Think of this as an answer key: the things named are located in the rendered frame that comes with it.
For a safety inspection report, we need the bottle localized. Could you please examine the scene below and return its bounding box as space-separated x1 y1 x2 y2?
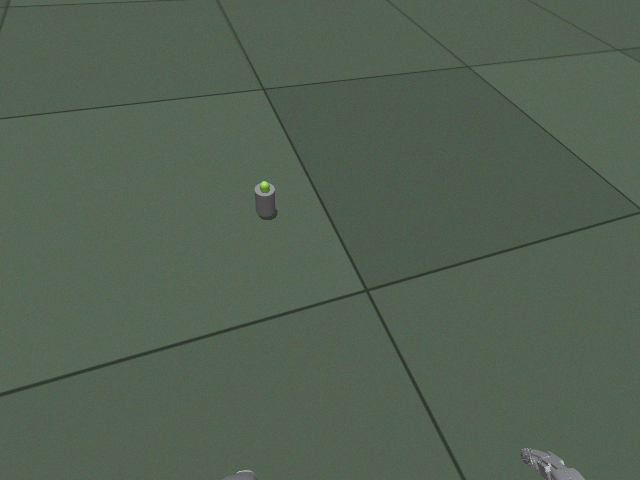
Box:
255 181 275 217

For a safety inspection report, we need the right robot hand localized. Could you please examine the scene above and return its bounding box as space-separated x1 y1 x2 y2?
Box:
520 448 585 480

